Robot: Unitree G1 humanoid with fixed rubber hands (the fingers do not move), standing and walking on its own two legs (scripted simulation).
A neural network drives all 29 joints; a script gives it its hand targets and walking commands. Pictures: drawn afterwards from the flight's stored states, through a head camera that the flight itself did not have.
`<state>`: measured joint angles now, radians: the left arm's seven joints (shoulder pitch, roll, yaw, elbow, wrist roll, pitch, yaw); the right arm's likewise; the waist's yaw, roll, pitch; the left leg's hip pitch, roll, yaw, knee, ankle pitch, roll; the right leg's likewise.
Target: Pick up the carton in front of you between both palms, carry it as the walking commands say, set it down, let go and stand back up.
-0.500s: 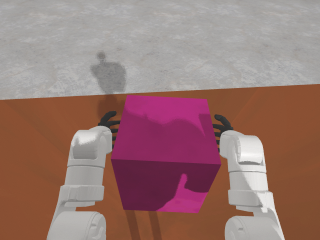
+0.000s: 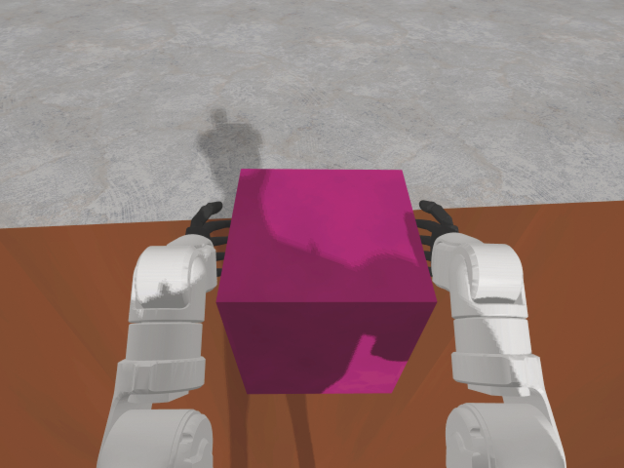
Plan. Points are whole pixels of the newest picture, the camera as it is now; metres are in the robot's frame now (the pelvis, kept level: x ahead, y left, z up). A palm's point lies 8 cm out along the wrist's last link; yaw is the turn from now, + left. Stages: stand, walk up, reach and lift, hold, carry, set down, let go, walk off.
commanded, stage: carry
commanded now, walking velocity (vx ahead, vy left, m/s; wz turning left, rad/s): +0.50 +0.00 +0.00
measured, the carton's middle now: (320, 287) +0.36 +0.00 +0.05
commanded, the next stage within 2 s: none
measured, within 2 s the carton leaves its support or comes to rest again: neither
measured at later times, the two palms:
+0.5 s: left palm (225, 154) +0.66 +0.18 +0.05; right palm (383, 155) +0.65 -0.12 +0.06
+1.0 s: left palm (259, 80) +0.96 +0.15 +0.05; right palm (381, 84) +0.96 -0.15 +0.05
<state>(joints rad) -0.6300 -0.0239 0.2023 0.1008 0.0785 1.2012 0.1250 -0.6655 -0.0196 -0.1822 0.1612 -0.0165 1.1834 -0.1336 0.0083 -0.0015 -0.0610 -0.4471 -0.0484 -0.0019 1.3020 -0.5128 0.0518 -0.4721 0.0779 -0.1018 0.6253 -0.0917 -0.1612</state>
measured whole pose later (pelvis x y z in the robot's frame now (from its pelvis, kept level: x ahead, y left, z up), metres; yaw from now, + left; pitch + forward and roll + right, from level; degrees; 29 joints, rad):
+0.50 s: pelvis +0.30 +0.03 -0.05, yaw -1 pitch +4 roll +0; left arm -0.63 0.02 0.18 0.25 0.02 1.13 0.12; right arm -0.62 0.04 -0.22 0.21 -0.11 1.14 -0.12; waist 0.01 -0.01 -0.09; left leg -0.50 -0.08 0.11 0.63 -0.09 0.13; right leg -0.36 0.08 -0.01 1.29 -0.56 -0.06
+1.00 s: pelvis +0.61 +0.02 -0.10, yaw +1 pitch +4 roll +1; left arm -0.62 -0.03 0.19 0.05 0.09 1.16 0.13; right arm -0.65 -0.03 -0.18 0.12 0.00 1.14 -0.13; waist -0.04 0.01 -0.10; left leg -0.23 -0.10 0.05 1.09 -0.55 0.05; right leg -0.47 0.07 -0.10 0.52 -0.02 -0.15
